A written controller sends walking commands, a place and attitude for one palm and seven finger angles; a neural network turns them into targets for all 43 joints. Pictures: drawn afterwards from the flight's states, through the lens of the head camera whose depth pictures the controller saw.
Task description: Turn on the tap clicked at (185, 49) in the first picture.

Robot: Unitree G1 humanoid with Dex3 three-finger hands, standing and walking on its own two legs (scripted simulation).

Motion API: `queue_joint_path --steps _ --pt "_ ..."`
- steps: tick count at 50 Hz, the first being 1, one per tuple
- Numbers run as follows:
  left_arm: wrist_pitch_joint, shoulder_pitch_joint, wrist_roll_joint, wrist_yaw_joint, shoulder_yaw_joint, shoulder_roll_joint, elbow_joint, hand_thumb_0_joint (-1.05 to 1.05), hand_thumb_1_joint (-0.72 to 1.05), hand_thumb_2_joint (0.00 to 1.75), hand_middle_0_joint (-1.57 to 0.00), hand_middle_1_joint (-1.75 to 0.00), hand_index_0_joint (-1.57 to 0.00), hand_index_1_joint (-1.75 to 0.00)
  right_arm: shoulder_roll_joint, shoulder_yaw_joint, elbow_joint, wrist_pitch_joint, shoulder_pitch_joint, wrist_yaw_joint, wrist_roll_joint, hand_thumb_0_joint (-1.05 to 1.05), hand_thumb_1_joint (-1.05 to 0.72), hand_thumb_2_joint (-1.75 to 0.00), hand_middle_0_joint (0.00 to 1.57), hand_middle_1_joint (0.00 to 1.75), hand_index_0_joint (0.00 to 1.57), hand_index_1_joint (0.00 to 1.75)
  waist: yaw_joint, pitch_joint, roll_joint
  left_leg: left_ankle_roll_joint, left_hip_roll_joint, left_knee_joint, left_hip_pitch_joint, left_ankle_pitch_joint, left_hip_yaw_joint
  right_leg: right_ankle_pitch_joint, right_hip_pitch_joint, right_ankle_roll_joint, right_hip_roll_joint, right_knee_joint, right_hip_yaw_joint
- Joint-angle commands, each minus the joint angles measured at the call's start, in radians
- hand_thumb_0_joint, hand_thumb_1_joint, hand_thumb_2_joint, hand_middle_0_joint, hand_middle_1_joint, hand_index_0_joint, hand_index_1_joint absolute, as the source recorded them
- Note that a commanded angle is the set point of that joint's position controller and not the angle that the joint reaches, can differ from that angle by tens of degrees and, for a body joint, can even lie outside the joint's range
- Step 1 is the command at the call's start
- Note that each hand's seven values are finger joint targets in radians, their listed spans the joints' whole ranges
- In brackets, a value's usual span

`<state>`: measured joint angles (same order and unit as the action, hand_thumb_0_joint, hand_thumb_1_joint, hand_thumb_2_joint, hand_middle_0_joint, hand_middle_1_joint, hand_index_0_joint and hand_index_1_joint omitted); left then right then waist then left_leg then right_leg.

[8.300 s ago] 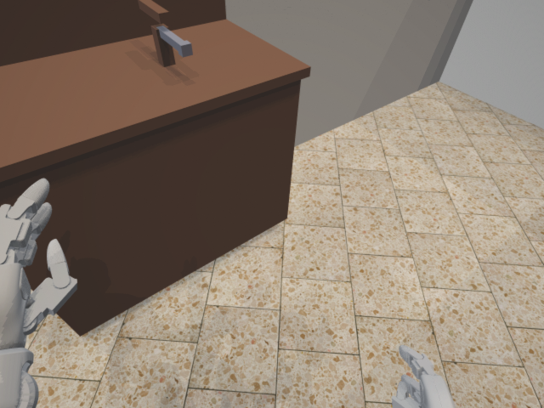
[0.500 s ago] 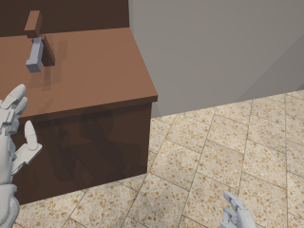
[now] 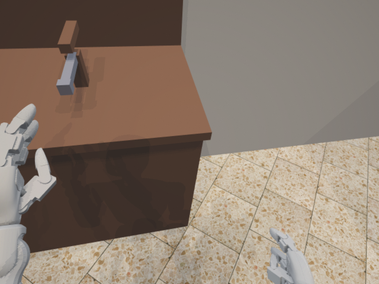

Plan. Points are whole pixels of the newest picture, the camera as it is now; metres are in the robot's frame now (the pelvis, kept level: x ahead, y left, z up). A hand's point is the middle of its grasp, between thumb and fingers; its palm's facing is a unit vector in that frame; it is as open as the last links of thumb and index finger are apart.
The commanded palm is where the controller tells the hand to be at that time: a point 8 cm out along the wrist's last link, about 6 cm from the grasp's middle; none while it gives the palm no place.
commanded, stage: come to a stop and stand still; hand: left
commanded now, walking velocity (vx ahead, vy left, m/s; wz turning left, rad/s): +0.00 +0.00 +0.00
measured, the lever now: (65, 87) +0.48 +0.35 +0.13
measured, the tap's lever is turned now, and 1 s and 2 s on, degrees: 0 0 0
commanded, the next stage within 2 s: look again from close up in 0.34 s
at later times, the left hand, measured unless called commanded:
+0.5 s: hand (65, 173) +0.23 +0.23 +0.16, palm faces +0.40 -0.85 -0.35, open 7.4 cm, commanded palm +0.18 +0.27 +0.17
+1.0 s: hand (63, 178) +0.23 +0.24 +0.15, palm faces +0.42 -0.84 -0.34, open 7.4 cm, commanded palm +0.18 +0.27 +0.17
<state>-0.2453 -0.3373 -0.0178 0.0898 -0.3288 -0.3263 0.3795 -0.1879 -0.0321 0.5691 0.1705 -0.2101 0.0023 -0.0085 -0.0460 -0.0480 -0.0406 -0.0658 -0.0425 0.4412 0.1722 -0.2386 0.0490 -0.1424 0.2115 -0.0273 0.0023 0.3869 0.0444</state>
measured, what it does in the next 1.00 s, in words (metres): stands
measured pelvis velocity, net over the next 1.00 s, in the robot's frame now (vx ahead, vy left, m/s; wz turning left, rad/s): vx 0.02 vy -0.02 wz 0.01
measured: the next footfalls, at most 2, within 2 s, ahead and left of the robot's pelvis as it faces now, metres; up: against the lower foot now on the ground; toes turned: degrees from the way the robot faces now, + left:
right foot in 1.56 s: +0.17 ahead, -0.04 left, +0.00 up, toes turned -7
left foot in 1.92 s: +0.25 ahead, +0.18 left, +0.00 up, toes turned -1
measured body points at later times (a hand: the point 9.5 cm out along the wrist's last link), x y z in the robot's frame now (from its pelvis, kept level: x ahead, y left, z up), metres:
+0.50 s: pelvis +0.02 -0.01 +0.00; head +0.03 +0.00 +0.45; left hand +0.21 +0.28 +0.18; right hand +0.20 -0.23 -0.07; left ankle +0.00 +0.07 -0.74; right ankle +0.04 -0.14 -0.74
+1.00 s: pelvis +0.02 -0.02 +0.00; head +0.02 -0.01 +0.45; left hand +0.20 +0.28 +0.17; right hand +0.20 -0.24 -0.07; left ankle +0.00 +0.07 -0.74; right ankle +0.04 -0.14 -0.74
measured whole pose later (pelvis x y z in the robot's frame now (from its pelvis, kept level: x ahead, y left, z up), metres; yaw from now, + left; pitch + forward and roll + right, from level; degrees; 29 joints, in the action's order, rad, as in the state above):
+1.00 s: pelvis +0.02 -0.02 +0.00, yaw +1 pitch +0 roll -1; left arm -0.20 -0.44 -0.05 0.11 -0.32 -0.33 0.40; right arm -0.21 -0.01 0.57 0.07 -0.23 0.04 -0.01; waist -0.03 0.02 0.00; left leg -0.05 -0.02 0.45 0.17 -0.27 0.03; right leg -0.19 0.21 0.00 0.02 0.41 0.02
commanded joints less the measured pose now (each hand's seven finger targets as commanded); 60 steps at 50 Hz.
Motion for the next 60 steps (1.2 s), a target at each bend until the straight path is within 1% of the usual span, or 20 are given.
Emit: queue_joint_path --steps 1,3,6,9,15,23,26,30,34,38,40,41,45,49,50,52,54,55,57,60 --pt "-0.068 0.06 -0.015 0.018 -0.114 -0.182 0.272 0.0 0.9 0.9 -0.2 -0.3 -0.2 -0.3 -0.128 0.061 -0.159 0.038 0.067 0.018 0.004 0.0 -0.9 -0.9 0.2 0.3 0.2 0.3 0.017 0.176 0.135 0.092 0.08 -0.114 0.033 0.213 -0.067 0.199 -0.164 0.04 0.004 0.001 -0.009" --pt "-0.059 0.016 -0.022 0.017 -0.118 -0.179 0.249 0.0 0.9 0.9 -0.2 -0.3 -0.2 -0.3 -0.13 0.063 -0.163 0.026 0.066 0.019 0.007 0.0 -0.9 -0.9 0.2 0.3 0.2 0.3 0.016 0.182 0.096 0.093 0.078 -0.099 0.026 0.255 -0.062 0.242 -0.173 0.039 0.002 -0.004 -0.01" --pt "-0.052 -0.015 -0.028 0.017 -0.125 -0.182 0.239 0.0 0.9 0.9 -0.2 -0.3 -0.2 -0.3 -0.134 0.065 -0.162 0.012 0.067 0.026 0.008 0.0 -0.9 -0.9 0.2 0.3 0.2 0.3 0.021 0.186 0.087 0.1 0.075 -0.091 0.014 0.3 -0.056 0.284 -0.171 0.038 -0.002 -0.006 -0.015" --pt "-0.045 -0.022 -0.033 0.019 -0.121 -0.181 0.237 0.0 0.9 0.9 -0.2 -0.3 -0.2 -0.3 -0.136 0.065 -0.165 0.0 0.07 0.03 0.01 0.0 -0.9 -0.9 0.2 0.3 0.2 0.3 0.019 0.184 0.076 0.091 0.074 -0.094 0.021 0.26 -0.054 0.27 -0.171 0.037 -0.005 -0.015 -0.007" --pt "-0.041 0.008 -0.034 0.025 -0.119 -0.196 0.272 0.0 0.9 0.9 -0.2 -0.3 -0.2 -0.3 -0.136 0.063 -0.165 -0.007 0.084 0.042 0.009 0.0 -0.9 -0.9 0.2 0.3 0.2 0.3 0.022 0.18 0.116 0.09 0.067 -0.104 0.006 0.243 -0.052 0.245 -0.156 0.037 -0.004 -0.023 -0.005" --pt "-0.029 0.007 -0.033 0.03 -0.107 -0.181 0.225 0.0 0.9 0.9 -0.2 -0.3 -0.2 -0.3 -0.134 0.062 -0.16 -0.022 0.079 0.047 0.008 0.0 -0.9 -0.9 0.2 0.3 0.2 0.3 0.02 0.151 0.076 0.078 0.06 -0.138 0.042 0.14 -0.059 0.154 -0.158 0.03 0.002 -0.06 -0.007" --pt "-0.027 0.016 -0.033 0.03 -0.106 -0.183 0.229 0.0 0.9 0.9 -0.2 -0.3 -0.2 -0.3 -0.136 0.062 -0.16 -0.027 0.078 0.049 0.007 0.0 -0.9 -0.9 0.2 0.3 0.2 0.3 0.023 0.155 0.066 0.079 0.055 -0.136 0.041 0.15 -0.058 0.167 -0.166 0.03 0.001 -0.068 -0.013" --pt "-0.024 0.011 -0.033 0.029 -0.114 -0.194 0.246 0.0 0.9 0.9 -0.2 -0.3 -0.2 -0.3 -0.134 0.064 -0.162 -0.032 0.079 0.05 0.009 0.0 -0.9 -0.9 0.2 0.3 0.2 0.3 0.025 0.17 0.101 0.082 0.053 -0.133 0.023 0.185 -0.052 0.199 -0.173 0.03 0.003 -0.064 -0.018" --pt "-0.018 -0.012 -0.036 0.031 -0.111 -0.188 0.233 0.0 0.9 0.9 -0.2 -0.3 -0.2 -0.3 -0.137 0.065 -0.164 -0.039 0.075 0.05 0.01 0.0 -0.9 -0.9 0.2 0.3 0.2 0.3 0.023 0.169 0.074 0.081 0.052 -0.135 0.038 0.183 -0.055 0.203 -0.186 0.027 0.004 -0.065 -0.023" --pt "-0.018 -0.019 -0.038 0.032 -0.115 -0.191 0.236 0.0 0.9 0.9 -0.2 -0.3 -0.2 -0.3 -0.135 0.064 -0.166 -0.044 0.076 0.051 0.01 0.0 -0.9 -0.9 0.2 0.3 0.2 0.3 0.022 0.169 0.085 0.083 0.053 -0.138 0.042 0.192 -0.058 0.207 -0.192 0.027 0.004 -0.06 -0.03" --pt "-0.017 -0.006 -0.037 0.031 -0.11 -0.191 0.245 0.0 0.9 0.9 -0.2 -0.3 -0.2 -0.3 -0.136 0.065 -0.165 -0.044 0.081 0.053 0.012 0.0 -0.9 -0.9 0.2 0.3 0.2 0.3 0.025 0.159 0.105 0.085 0.05 -0.14 0.038 0.173 -0.052 0.186 -0.176 0.027 0.005 -0.069 -0.024" --pt "-0.015 -0.01 -0.038 0.032 -0.105 -0.187 0.232 0.0 0.9 0.9 -0.2 -0.3 -0.2 -0.3 -0.138 0.064 -0.165 -0.044 0.081 0.053 0.009 0.0 -0.9 -0.9 0.2 0.3 0.2 0.3 0.024 0.151 0.086 0.079 0.056 -0.14 0.053 0.129 -0.055 0.15 -0.177 0.029 0.001 -0.063 -0.025" --pt "-0.015 0.015 -0.035 0.036 -0.102 -0.19 0.233 0.0 0.9 0.9 -0.2 -0.3 -0.2 -0.3 -0.146 0.071 -0.161 -0.042 0.089 0.058 0.003 0.0 -0.9 -0.9 0.2 0.3 0.2 0.3 0.033 0.129 0.081 0.055 0.062 -0.123 0.071 -0.084 -0.053 -0.08 -0.095 0.049 -0.008 -0.066 0.02" --pt "-0.017 0.036 -0.027 0.039 -0.084 -0.177 0.233 0.0 0.9 0.9 -0.2 -0.3 -0.2 -0.3 -0.153 0.074 -0.157 -0.04 0.09 0.057 0.002 0.0 -0.9 -0.9 0.2 0.3 0.2 0.3 0.037 0.09 0.091 0.027 0.086 -0.109 0.112 -0.21 -0.094 -0.202 -0.029 0.068 -0.013 -0.015 0.05" --pt "-0.02 0.055 -0.029 0.041 -0.102 -0.196 0.247 0.0 0.9 0.9 -0.2 -0.3 -0.2 -0.3 -0.152 0.074 -0.158 -0.037 0.097 0.06 0.0 0.0 -0.9 -0.9 0.2 0.3 0.2 0.3 0.041 0.083 0.101 0.026 0.091 -0.102 0.1 -0.207 -0.089 -0.197 -0.005 0.072 -0.013 -0.002 0.055" --pt "-0.023 0.048 -0.025 0.041 -0.092 -0.179 0.23 0.0 0.9 0.9 -0.2 -0.3 -0.2 -0.3 -0.154 0.074 -0.153 -0.037 0.086 0.058 0.001 0.0 -0.9 -0.9 0.2 0.3 0.2 0.3 0.038 0.081 0.099 0.016 0.106 -0.087 0.112 -0.199 -0.109 -0.178 -0.001 0.08 -0.014 0.048 0.057" --pt "-0.028 0.041 -0.025 0.043 -0.103 -0.187 0.23 0.0 0.9 0.9 -0.2 -0.3 -0.2 -0.3 -0.153 0.075 -0.154 -0.037 0.085 0.057 0.005 0.0 -0.9 -0.9 0.2 0.3 0.2 0.3 0.037 0.087 0.087 0.008 0.116 -0.054 0.109 -0.146 -0.11 -0.117 0.001 0.086 -0.018 0.093 0.056" --pt "-0.032 0.053 -0.028 0.044 -0.116 -0.201 0.252 0.0 0.9 0.9 -0.2 -0.3 -0.2 -0.3 -0.156 0.075 -0.155 -0.034 0.091 0.057 0.006 0.0 -0.9 -0.9 0.2 0.3 0.2 0.3 0.04 0.088 0.111 0.016 0.11 -0.035 0.098 -0.106 -0.093 -0.09 0.011 0.092 -0.021 0.11 0.063" --pt "-0.037 0.025 -0.028 0.045 -0.117 -0.194 0.238 0.0 0.9 0.9 -0.2 -0.3 -0.2 -0.3 -0.151 0.074 -0.152 -0.037 0.077 0.054 0.008 0.0 -0.9 -0.9 0.2 0.3 0.2 0.3 0.038 0.108 0.09 0.015 0.111 0.019 0.1 -0.024 -0.085 -0.007 -0.015 0.103 -0.034 0.147 0.069" --pt "-0.045 -0.005 -0.035 0.045 -0.15 -0.221 0.251 0.0 0.9 0.9 -0.2 -0.3 -0.2 -0.3 -0.15 0.08 -0.158 -0.042 0.081 0.046 0.014 0.0 -0.9 -0.9 0.2 0.3 0.2 0.3 0.039 0.138 0.008 0.044 0.071 0.174 0.121 0.091 -0.016 0.137 -0.054 0.144 -0.096 0.146 0.163"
